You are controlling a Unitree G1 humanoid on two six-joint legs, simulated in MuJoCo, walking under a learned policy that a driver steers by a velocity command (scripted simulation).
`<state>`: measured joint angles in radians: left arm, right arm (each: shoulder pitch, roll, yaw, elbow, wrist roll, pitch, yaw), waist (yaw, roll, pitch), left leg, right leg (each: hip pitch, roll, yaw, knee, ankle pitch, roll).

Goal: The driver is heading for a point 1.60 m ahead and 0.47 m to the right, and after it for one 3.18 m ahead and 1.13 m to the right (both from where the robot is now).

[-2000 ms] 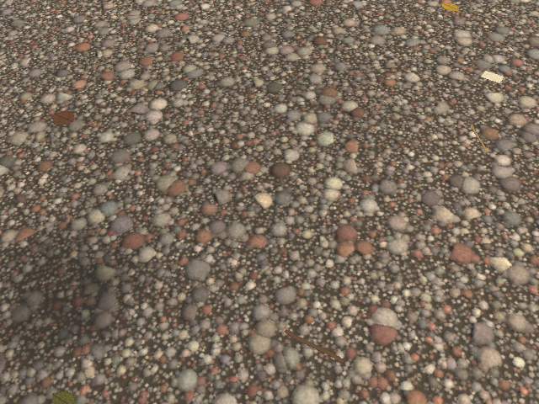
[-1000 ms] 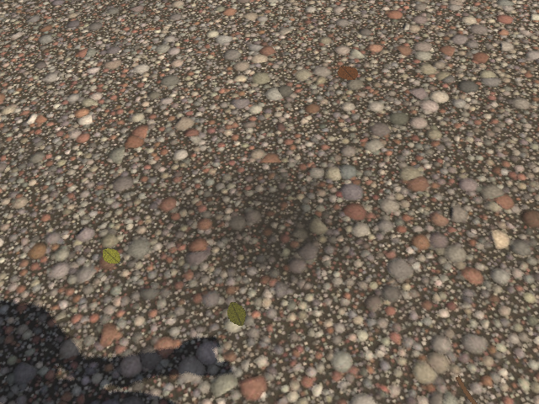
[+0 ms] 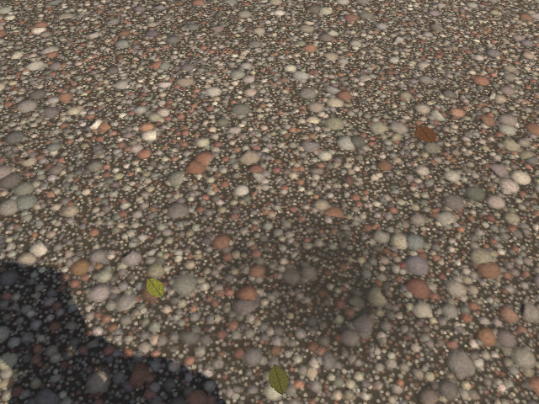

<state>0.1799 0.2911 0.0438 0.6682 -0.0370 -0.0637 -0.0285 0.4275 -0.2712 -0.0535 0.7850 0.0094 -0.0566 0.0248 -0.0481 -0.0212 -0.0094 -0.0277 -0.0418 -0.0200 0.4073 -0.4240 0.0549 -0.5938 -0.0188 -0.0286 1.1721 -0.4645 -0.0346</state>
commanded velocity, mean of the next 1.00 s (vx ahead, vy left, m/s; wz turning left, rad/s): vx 0.27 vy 0.00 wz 0.00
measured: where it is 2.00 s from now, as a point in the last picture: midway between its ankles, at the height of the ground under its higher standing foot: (296, 272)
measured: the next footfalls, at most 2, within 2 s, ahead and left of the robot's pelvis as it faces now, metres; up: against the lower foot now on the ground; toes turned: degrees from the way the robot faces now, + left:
right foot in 0.18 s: +0.27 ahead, -0.11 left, +0.00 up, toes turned -1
left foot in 0.62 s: +0.19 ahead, +0.10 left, +0.00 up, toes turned +1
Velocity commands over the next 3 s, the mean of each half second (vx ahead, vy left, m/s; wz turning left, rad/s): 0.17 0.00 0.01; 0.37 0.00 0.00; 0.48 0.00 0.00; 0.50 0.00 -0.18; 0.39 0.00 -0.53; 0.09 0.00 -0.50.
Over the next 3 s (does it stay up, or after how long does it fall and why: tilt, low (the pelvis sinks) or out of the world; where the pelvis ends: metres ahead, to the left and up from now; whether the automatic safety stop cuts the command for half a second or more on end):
stays up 1.15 -0.21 0.00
